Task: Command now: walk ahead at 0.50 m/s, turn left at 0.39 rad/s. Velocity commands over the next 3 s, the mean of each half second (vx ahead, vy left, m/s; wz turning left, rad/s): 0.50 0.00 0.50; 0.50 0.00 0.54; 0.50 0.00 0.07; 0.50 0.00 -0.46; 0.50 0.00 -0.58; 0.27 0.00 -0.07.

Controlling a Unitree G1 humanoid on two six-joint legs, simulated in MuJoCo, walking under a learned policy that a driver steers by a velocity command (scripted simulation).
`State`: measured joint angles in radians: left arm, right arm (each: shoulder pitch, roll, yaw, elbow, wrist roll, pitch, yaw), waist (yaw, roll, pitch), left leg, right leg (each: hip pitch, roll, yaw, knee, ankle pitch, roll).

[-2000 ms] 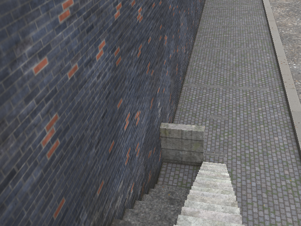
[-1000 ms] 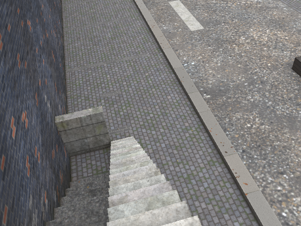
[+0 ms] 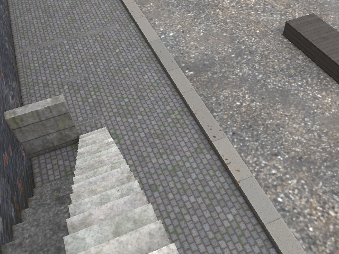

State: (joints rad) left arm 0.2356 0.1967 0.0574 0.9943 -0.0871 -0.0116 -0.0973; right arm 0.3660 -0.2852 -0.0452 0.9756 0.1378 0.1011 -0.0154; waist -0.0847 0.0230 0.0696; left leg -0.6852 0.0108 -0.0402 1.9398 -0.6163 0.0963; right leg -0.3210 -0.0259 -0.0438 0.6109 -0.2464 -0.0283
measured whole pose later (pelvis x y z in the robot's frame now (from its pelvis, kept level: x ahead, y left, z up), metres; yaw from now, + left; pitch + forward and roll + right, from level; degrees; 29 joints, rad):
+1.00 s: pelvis +0.47 +0.24 -0.41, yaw +33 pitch -2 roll +1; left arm 0.44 0.32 0.04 1.05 -0.11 0.01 -0.11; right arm 0.38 -0.19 0.02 0.83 0.13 -0.01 -0.08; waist -0.04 -0.04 0.02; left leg -0.64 -0.14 0.02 2.10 -0.87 0.14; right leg -0.21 0.04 -0.07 0.67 -0.36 -0.08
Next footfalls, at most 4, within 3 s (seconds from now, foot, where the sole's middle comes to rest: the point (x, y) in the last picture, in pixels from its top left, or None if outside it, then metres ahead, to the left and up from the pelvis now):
0.60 left None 0.28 0.25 -0.97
0.94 right None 0.50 0.19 -1.18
1.34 left None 0.62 0.54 -1.38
1.94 right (109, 227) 0.98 0.44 -1.59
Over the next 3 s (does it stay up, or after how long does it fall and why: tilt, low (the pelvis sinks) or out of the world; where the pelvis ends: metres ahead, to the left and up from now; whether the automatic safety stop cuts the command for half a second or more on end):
stays up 1.52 0.56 -1.34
